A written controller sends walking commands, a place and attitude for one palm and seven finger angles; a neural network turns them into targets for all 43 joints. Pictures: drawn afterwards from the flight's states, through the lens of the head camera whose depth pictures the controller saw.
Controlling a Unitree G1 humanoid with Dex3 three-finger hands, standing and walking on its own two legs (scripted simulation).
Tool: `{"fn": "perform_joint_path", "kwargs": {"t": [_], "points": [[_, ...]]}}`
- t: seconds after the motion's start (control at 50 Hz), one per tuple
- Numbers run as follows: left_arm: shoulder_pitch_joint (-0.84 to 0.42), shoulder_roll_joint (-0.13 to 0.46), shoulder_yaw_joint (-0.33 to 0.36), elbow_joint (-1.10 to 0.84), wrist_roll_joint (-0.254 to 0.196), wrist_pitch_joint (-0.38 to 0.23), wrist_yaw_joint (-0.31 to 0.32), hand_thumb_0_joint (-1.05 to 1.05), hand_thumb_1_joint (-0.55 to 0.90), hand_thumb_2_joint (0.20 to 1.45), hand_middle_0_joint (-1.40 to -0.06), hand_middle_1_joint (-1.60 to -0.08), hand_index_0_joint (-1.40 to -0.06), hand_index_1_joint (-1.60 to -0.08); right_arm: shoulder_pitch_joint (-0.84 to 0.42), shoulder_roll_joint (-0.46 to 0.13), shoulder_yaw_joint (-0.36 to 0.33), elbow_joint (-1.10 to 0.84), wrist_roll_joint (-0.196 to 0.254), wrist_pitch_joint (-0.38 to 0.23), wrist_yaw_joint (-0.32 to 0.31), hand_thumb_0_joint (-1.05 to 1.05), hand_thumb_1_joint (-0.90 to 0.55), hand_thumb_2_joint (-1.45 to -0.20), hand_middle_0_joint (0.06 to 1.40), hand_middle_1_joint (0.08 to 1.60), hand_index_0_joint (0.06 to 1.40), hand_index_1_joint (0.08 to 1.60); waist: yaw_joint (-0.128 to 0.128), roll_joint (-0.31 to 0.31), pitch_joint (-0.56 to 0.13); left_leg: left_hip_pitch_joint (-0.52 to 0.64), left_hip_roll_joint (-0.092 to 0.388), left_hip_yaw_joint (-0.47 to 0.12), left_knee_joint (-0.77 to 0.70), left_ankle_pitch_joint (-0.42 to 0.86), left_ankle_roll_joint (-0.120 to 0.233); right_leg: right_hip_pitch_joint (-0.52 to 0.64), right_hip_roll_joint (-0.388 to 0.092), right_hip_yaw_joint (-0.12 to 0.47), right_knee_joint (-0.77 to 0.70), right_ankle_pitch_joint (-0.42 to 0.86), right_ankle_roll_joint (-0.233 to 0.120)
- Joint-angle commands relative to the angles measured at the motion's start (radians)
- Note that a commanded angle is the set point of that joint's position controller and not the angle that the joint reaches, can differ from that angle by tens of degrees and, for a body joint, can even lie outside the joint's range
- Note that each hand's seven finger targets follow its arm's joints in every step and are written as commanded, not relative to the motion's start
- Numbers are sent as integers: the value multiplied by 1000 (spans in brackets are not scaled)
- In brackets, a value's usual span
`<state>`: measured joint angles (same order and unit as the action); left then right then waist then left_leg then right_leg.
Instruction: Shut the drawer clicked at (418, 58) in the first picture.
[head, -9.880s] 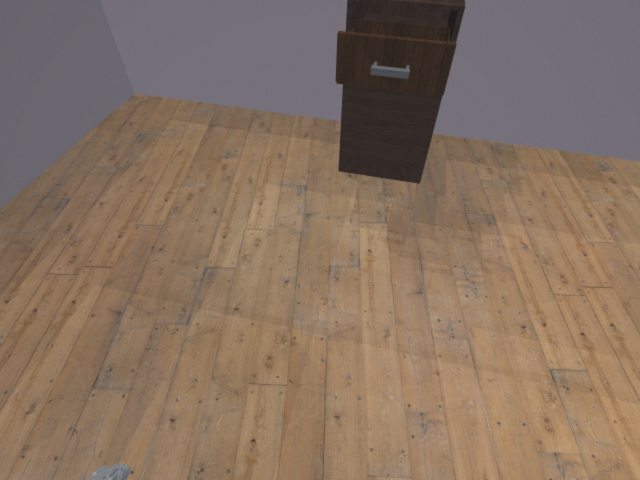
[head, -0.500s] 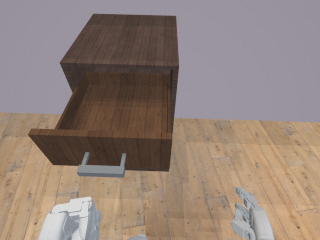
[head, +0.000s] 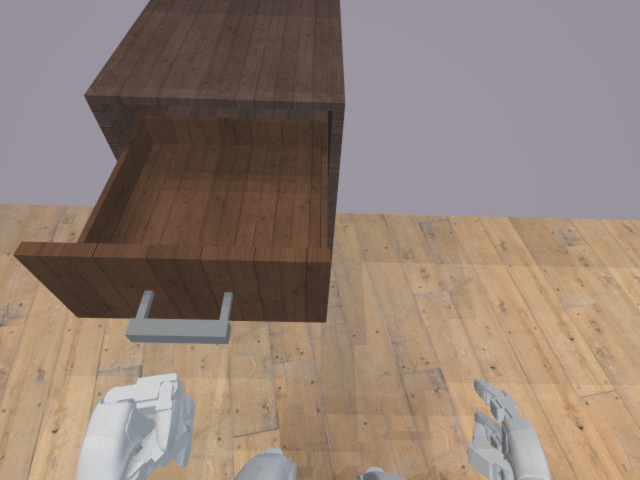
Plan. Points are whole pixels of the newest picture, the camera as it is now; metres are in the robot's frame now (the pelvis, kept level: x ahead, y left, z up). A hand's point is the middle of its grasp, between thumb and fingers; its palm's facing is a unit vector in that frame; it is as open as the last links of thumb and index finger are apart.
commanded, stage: bring the fist close to the handle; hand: left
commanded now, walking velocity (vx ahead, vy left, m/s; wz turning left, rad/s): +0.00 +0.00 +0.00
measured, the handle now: (183, 315) +0.32 +0.20 +0.02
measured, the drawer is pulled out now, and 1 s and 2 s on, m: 0.30 0.30 0.21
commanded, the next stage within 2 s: push the drawer shut in 0.86 s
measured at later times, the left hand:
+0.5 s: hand (207, 401) +0.21 +0.14 +0.01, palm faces +0.03 -1.00 +0.00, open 3.3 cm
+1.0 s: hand (207, 395) +0.22 +0.15 +0.01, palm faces +0.04 -1.00 +0.00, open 3.3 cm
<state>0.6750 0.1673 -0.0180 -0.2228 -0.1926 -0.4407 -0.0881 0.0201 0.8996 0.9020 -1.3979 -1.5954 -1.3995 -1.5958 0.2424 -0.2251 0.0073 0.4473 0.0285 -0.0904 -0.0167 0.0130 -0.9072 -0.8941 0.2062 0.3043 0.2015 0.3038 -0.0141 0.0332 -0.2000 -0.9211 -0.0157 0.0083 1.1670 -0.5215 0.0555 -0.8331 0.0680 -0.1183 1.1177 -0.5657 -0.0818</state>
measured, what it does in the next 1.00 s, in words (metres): stands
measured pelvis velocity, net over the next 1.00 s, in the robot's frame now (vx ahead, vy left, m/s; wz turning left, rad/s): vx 0.00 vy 0.00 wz -0.01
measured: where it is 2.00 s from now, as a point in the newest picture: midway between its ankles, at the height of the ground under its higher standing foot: outside the picture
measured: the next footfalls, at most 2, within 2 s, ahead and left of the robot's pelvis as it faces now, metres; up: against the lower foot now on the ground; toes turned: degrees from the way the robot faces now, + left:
none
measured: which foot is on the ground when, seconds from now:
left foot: down 0.00-1.00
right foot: down 0.00-1.00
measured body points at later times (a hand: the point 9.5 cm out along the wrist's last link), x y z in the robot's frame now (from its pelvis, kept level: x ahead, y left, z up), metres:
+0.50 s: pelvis +0.00 +0.00 -0.02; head +0.08 +0.02 +0.42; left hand +0.21 +0.20 +0.02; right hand +0.18 -0.23 -0.10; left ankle +0.02 +0.08 -0.65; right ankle -0.01 -0.07 -0.65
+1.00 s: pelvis +0.00 +0.00 -0.03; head +0.08 +0.02 +0.42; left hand +0.21 +0.20 +0.01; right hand +0.18 -0.22 -0.11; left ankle +0.02 +0.08 -0.65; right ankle -0.01 -0.07 -0.65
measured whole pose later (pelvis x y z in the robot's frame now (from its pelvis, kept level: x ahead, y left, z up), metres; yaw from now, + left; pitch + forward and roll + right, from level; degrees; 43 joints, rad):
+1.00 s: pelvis +0.00 +0.00 -0.03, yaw +0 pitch +21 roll -3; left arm 0.45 0.17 -0.03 -0.07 -0.15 -0.47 -0.02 0.02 0.90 0.90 -1.40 -1.60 -1.40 -1.60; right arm 0.21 -0.23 0.03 0.46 0.01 -0.05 0.00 0.01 -0.91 -0.89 0.21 0.30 0.20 0.30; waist -0.02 0.03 -0.21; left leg -1.09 -0.02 0.01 1.29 -0.56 0.06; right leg -1.00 0.06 -0.12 1.24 -0.61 -0.08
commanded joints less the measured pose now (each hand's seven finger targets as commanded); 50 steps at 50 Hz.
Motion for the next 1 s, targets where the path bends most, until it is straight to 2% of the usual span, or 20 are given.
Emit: {"fn": "perform_joint_path", "kwargs": {"t": [0.0, 0.04, 0.1, 0.14, 0.2, 0.24, 0.34, 0.4, 0.44, 0.5, 0.52, 0.66, 0.7, 0.72, 0.74, 0.8, 0.84, 0.86, 0.94, 0.98], "points": [[-9, 76, 48, -163, 11, -83, 18, 0, 900, 900, -1400, -1600, -1400, -1600, -81, -115, -51, -157, -4, -55, -2, 0, -900, -900, 200, 300, 200, 300, -6, -21, -113, 93, 18, -70, -128, 209, -13, 61, -41, 129, -169, 215, 56], [-55, 50, 15, -151, 16, -82, 23, 0, 900, 900, -1400, -1600, -1400, -1600, -81, -116, -47, -164, -6, -53, 1, 0, -900, -900, 200, 300, 200, 300, -18, -32, -121, 81, 17, -71, -119, 189, -12, 41, -42, 128, -160, 191, 56], [-69, 70, 46, -133, 22, -82, 39, 0, 900, 900, -1400, -1600, -1400, -1600, -79, -118, -48, -155, -9, -49, 1, 0, -900, -900, 200, 300, 200, 300, -5, -19, -150, 78, 18, -71, -112, 199, -13, 38, -38, 125, -144, 199, 54], [-83, 44, 13, -147, 23, -85, 41, 0, 900, 900, -1400, -1600, -1400, -1600, -76, -115, -45, -160, -10, -49, 5, 0, -900, -900, 200, 300, 200, 300, -6, -3, -184, 97, 16, -69, -108, 225, -14, 39, -40, 116, -126, 234, 52], [-111, 75, 49, -98, 31, -79, 52, 0, 900, 900, -1400, -1600, -1400, -1600, -76, -120, -47, -145, -12, -37, 4, 0, -900, -900, 200, 300, 200, 300, -11, -22, -170, 70, 19, -72, -94, 221, -15, 24, -37, 120, -121, 234, 53], [-129, 47, 19, -104, 30, -87, 50, 0, 900, 900, -1400, -1600, -1400, -1600, -76, -117, -44, -145, -15, -39, 9, 0, -900, -900, 200, 300, 200, 300, -11, 0, -190, 78, 18, -73, -88, 229, -17, 13, -38, 112, -104, 243, 50], [-165, 51, 29, -58, 32, -99, 52, 0, 900, 900, -1400, -1600, -1400, -1600, -73, -122, -45, -136, -18, -34, 11, 0, -900, -900, 200, 300, 200, 300, -14, -21, -200, 45, 18, -76, -64, 224, -19, -6, -37, 116, -83, 242, 49], [-183, 55, 26, -54, 38, -112, 57, 0, 900, 900, -1400, -1600, -1400, -1600, -74, -125, -46, -128, -22, -34, 13, 0, -900, -900, 200, 300, 200, 300, -12, 8, -217, 61, 21, -83, -57, 250, -22, -37, -34, 102, -59, 255, 43], [-190, 24, -7, -42, 41, -115, 56, 0, 900, 900, -1400, -1600, -1400, -1600, -74, -123, -43, -132, -24, -32, 19, 0, -900, -900, 200, 300, 200, 300, -16, 14, -216, 63, 20, -85, -51, 258, -24, -56, -35, 97, -47, 259, 42], [-205, 66, 27, -70, 43, -116, 68, 0, 900, 900, -1400, -1600, -1400, -1600, -73, -128, -46, -135, -22, -23, 18, 0, -900, -900, 200, 300, 200, 300, -8, 8, -245, 65, 21, -87, -54, 248, -22, -43, -33, 101, -49, 244, 41], [-203, 57, 19, -76, 44, -113, 71, 0, 900, 900, -1400, -1600, -1400, -1600, -68, -124, -43, -138, -23, -19, 18, 0, -900, -900, 200, 300, 200, 300, -6, 18, -252, 72, 19, -85, -57, 257, -23, -34, -34, 100, -47, 254, 40], [-181, 38, 5, -71, 41, -91, 80, 0, 900, 900, -1400, -1600, -1400, -1600, -73, -121, -42, -143, -18, -6, 18, 0, -900, -900, 200, 300, 200, 300, -8, -6, -239, 65, 17, -84, -64, 239, -23, -24, -33, 100, -61, 246, 45], [-181, 47, 11, -54, 46, -87, 78, 0, 900, 900, -1400, -1600, -1400, -1600, -72, -124, -43, -140, -18, -4, 14, 0, -900, -900, 200, 300, 200, 300, -18, -32, -226, 55, 20, -88, -61, 236, -21, -30, -31, 98, -62, 247, 46], [-178, 38, 5, -54, 44, -89, 77, 0, 900, 900, -1400, -1600, -1400, -1600, -74, -122, -41, -144, -19, -3, 16, 0, -900, -900, 200, 300, 200, 300, -13, -25, -219, 46, 18, -86, -63, 223, -22, -31, -32, 98, -63, 232, 45], [-208, 38, -4, -57, 45, -93, 75, 0, 900, 900, -1400, -1600, -1400, -1600, -74, -123, -39, -141, -19, -4, 14, 0, -900, -900, 200, 300, 200, 300, -26, -25, -212, 43, 18, -84, -54, 214, -20, -40, -33, 104, -66, 230, 47], [-244, 68, 17, -62, 50, -106, 80, 0, 900, 900, -1400, -1600, -1400, -1600, -72, -128, -37, -137, -22, -5, 11, 0, -900, -900, 200, 300, 200, 300, -23, 2, -199, 38, 19, -89, -56, 196, -21, -60, -32, 103, -63, 193, 42], [-215, 45, 6, -67, 43, -113, 81, 0, 900, 900, -1400, -1600, -1400, -1600, -72, -121, -37, -142, -22, -10, 14, 0, -900, -900, 200, 300, 200, 300, -11, 10, -235, 58, 17, -86, -57, 216, -23, -43, -34, 104, -60, 213, 42], [-216, 51, 12, -54, 40, -109, 80, 0, 900, 900, -1400, -1600, -1400, -1600, -71, -123, -38, -140, -20, -9, 14, 0, -900, -900, 200, 300, 200, 300, -18, -6, -228, 49, 17, -83, -53, 211, -21, -41, -34, 105, -66, 216, 45], [-203, 70, 39, -59, 33, -105, 71, 0, 900, 900, -1400, -1600, -1400, -1600, -72, -122, -39, -138, -18, -5, 13, 0, -900, -900, 200, 300, 200, 300, -3, 11, -248, 51, 15, -76, -53, 238, -22, -7, -35, 114, -66, 254, 44], [-235, 62, 26, -66, 33, -103, 69, 0, 900, 900, -1400, -1600, -1400, -1600, -68, -124, -39, -134, -17, -5, 12, 0, -900, -900, 200, 300, 200, 300, -17, 3, -243, 59, 16, -78, -50, 250, -21, -15, -36, 109, -64, 271, 47]]}}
